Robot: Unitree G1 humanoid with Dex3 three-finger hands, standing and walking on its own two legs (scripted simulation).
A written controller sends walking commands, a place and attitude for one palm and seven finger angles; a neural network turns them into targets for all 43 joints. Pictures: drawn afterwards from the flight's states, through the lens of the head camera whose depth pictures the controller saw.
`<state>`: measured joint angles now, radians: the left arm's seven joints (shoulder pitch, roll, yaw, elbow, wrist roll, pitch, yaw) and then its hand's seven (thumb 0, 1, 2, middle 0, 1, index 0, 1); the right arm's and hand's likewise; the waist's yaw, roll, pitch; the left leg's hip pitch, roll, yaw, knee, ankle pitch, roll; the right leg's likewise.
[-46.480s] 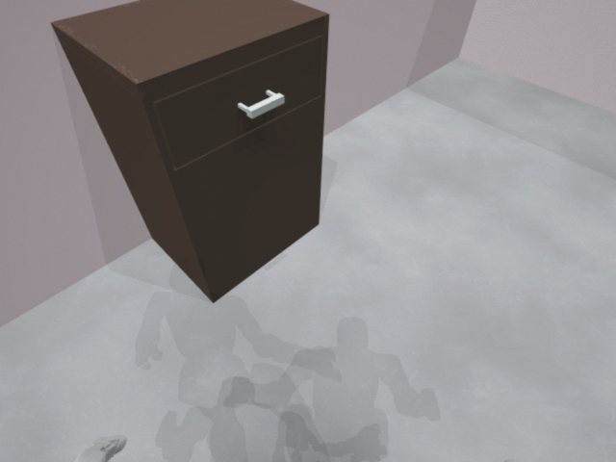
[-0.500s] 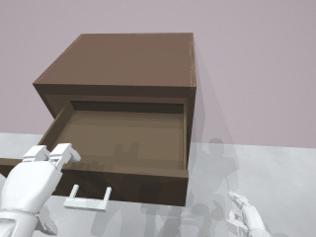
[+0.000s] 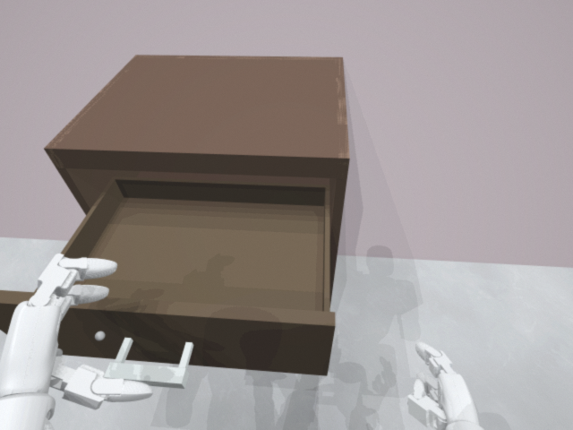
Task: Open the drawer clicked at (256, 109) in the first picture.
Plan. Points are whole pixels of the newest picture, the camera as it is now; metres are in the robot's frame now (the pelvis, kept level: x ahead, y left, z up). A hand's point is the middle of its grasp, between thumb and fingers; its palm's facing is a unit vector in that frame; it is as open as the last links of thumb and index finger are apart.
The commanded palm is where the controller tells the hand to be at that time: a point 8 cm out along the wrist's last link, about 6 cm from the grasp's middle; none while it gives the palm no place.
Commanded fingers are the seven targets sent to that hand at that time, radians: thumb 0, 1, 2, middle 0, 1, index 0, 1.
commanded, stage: draw the hand back to the body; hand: left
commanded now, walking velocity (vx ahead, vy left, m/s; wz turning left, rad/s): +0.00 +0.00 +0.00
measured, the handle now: (152, 361) +0.21 +0.23 -0.04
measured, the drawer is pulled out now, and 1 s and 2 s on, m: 0.29 0.29 0.29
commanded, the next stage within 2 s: step back with the hand held close in 0.84 s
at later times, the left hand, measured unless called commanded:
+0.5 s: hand (112, 311) +0.19 +0.21 +0.16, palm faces +0.35 -0.84 -0.42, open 9.9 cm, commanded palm +0.14 +0.26 +0.19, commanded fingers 0.00 0.69 0.81 -0.22 -0.44 -0.22 -0.44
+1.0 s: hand (112, 315) +0.19 +0.20 +0.16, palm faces +0.39 -0.82 -0.42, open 7.5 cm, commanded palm +0.13 +0.24 +0.19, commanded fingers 0.00 0.90 0.90 -0.20 -0.30 -0.20 -0.30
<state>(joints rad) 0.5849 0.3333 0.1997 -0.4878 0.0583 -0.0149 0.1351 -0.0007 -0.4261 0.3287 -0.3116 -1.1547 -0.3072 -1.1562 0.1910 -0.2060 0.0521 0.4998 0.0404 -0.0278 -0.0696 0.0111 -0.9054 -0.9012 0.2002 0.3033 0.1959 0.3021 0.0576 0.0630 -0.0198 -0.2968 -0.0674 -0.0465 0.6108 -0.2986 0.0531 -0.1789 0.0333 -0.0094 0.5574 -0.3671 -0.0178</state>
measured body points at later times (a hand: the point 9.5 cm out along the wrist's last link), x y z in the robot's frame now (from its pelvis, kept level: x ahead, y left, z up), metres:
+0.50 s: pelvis +0.02 -0.02 +0.01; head +0.01 -0.05 +0.46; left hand +0.17 +0.25 +0.18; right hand +0.21 -0.24 -0.07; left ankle +0.02 +0.08 -0.73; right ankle -0.04 -0.11 -0.73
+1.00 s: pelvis +0.01 -0.04 +0.01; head +0.00 -0.07 +0.46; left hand +0.16 +0.24 +0.19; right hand +0.21 -0.25 -0.07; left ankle +0.02 +0.08 -0.73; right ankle -0.04 -0.11 -0.73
